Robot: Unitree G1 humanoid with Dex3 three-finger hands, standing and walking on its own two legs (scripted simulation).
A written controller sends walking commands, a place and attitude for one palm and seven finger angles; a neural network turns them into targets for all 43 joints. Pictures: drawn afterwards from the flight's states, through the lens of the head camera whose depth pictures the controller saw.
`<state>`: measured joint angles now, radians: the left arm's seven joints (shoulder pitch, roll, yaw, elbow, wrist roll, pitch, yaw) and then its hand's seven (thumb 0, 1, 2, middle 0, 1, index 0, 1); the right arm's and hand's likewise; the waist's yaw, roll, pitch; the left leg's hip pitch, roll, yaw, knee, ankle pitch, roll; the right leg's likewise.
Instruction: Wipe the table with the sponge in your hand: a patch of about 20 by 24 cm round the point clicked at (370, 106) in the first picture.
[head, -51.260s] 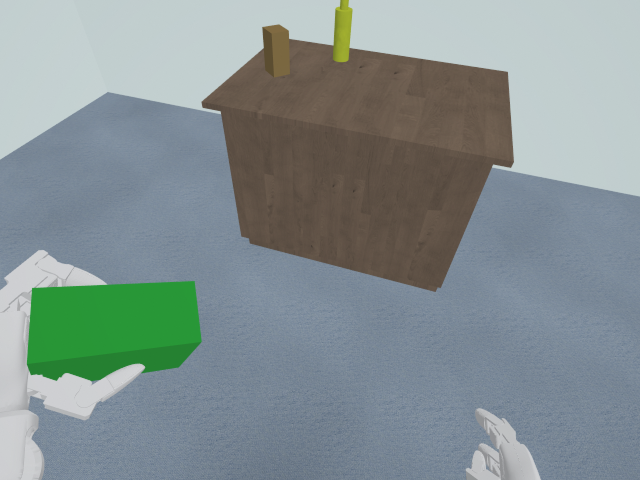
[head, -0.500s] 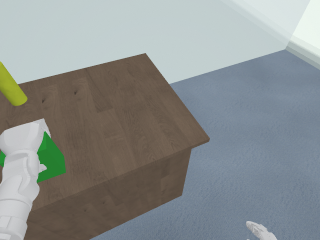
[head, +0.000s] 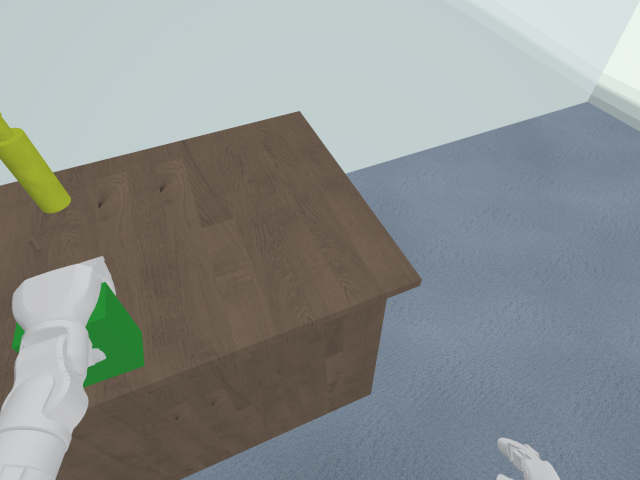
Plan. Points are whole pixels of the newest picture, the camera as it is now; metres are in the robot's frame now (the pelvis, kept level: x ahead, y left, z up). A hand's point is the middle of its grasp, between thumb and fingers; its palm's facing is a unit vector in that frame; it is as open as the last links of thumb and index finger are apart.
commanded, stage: lift the sponge slowly off the table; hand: left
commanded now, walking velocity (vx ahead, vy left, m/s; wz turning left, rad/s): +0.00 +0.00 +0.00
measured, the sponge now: (93, 346) +0.28 +0.35 -0.02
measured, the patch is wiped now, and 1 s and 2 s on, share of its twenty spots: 0.90 0.90 0.90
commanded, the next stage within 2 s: bring the sponge back beside the body in 1.90 s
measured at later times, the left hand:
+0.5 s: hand (88, 320) +0.28 +0.32 +0.06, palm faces -0.05 -0.03 -1.00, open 10.3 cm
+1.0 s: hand (66, 307) +0.28 +0.33 +0.10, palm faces -0.01 -0.02 -1.00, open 10.3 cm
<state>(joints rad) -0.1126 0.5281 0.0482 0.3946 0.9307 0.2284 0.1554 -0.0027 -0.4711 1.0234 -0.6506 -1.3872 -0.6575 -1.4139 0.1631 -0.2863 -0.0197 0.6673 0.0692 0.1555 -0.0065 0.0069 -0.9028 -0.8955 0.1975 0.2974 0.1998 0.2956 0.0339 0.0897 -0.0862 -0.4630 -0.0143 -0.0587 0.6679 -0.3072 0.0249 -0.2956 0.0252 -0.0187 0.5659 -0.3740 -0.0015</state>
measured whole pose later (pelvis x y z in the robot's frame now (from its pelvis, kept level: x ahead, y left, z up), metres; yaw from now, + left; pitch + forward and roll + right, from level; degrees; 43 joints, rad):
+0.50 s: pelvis -0.01 -0.02 +0.00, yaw +0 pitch +3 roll -1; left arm -0.13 0.52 0.04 0.37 0.93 0.18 0.12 0.00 -0.51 1.02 -0.72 -1.31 -0.72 -1.34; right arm 0.12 -0.27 -0.02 0.69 0.06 0.13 -0.04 0.01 -0.90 -0.90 0.20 0.30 0.20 0.30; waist 0.06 0.09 -0.05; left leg -0.39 -0.01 -0.07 0.61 -0.27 0.01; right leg -0.24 0.03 -0.03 0.54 -0.36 -0.02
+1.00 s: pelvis -0.01 -0.02 +0.01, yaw +1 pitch +1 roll -1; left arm -0.15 0.58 0.08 0.33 0.90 0.15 0.05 0.00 -0.51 1.02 -0.72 -1.31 -0.73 -1.34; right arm 0.12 -0.29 -0.01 0.69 0.07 0.12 -0.05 0.01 -0.90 -0.90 0.20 0.30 0.20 0.30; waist 0.06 0.10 -0.03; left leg -0.34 -0.01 -0.07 0.56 -0.24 0.00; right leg -0.19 0.03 -0.03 0.49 -0.33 -0.02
